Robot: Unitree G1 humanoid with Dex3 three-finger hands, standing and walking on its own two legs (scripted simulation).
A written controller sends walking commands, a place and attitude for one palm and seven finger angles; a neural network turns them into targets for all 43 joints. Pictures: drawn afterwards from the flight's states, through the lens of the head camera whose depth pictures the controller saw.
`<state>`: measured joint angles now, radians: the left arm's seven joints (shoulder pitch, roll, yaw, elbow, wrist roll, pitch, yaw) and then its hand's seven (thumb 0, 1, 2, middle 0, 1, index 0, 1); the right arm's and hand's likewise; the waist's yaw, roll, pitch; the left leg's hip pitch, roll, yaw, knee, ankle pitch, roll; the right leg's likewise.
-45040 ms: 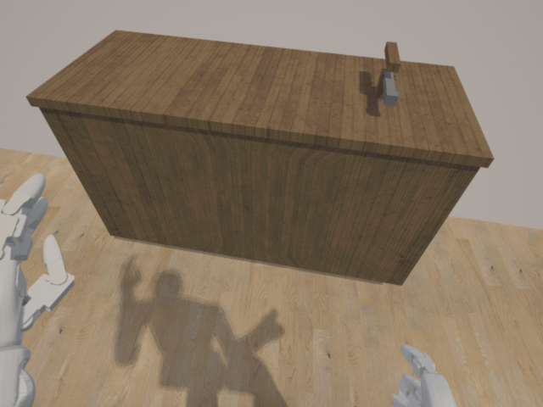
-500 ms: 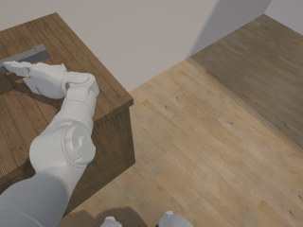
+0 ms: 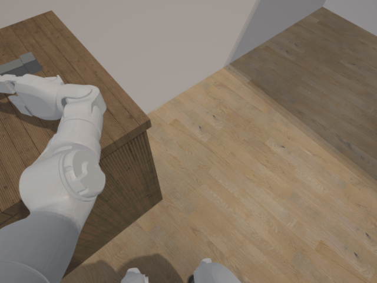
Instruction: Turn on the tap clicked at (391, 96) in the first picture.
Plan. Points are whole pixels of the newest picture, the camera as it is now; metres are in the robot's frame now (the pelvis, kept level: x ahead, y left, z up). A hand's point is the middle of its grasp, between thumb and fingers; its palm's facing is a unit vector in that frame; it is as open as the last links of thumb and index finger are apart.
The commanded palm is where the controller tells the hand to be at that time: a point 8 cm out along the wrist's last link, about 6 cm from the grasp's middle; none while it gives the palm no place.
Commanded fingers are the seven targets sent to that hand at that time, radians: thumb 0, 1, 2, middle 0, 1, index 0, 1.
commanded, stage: lift the hand up off the lever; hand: left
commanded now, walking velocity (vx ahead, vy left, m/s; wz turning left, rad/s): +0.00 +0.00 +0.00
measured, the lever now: (31, 63) +0.59 +0.23 +0.11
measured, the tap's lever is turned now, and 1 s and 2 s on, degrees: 86 86 86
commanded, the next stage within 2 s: none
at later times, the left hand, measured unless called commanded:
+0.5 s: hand (55, 80) +0.53 +0.18 +0.11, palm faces +0.87 -0.46 -0.19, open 8.4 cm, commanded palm +0.49 +0.20 +0.13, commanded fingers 0.00 0.90 0.90 -0.15 -0.15 -0.15 -0.15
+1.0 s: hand (48, 68) +0.54 +0.18 +0.13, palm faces +0.84 -0.51 -0.19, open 7.8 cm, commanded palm +0.48 +0.20 +0.15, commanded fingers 0.00 0.90 0.90 -0.15 -0.15 -0.15 -0.15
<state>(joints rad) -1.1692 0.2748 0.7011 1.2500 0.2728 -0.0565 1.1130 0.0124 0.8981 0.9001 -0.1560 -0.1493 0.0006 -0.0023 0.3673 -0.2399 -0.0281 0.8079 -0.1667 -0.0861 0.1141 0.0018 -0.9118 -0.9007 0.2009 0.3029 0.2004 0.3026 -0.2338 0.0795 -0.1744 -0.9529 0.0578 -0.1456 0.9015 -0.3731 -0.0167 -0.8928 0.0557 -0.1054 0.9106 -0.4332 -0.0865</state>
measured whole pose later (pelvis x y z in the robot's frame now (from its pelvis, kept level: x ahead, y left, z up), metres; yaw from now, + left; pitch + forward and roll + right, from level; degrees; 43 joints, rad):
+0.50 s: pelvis +0.00 -0.02 +0.00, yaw +1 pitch +22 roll +0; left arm -1.14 0.29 0.71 1.19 0.21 0.03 1.02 0.01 0.90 0.90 -0.16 -0.15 -0.01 -0.09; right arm 0.36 -0.25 -0.03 0.81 -0.15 -0.10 0.11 0.00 -0.91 -0.90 0.20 0.30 0.20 0.30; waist -0.22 0.08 -0.17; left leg -0.91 0.07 -0.16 0.87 -0.36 -0.01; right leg -0.85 0.07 -0.12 0.90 -0.44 -0.11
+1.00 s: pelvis +0.03 +0.00 +0.02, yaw +1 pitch +19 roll +1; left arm -1.06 0.18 0.62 1.06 0.17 0.10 0.98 0.01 0.90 0.90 -0.13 -0.14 -0.15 -0.15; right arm 0.36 -0.26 -0.04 0.81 -0.14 -0.06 0.11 0.00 -0.91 -0.90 0.20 0.30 0.20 0.30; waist -0.16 0.08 -0.18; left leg -0.77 0.05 -0.14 0.80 -0.36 -0.03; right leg -0.71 0.04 -0.11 0.82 -0.45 -0.09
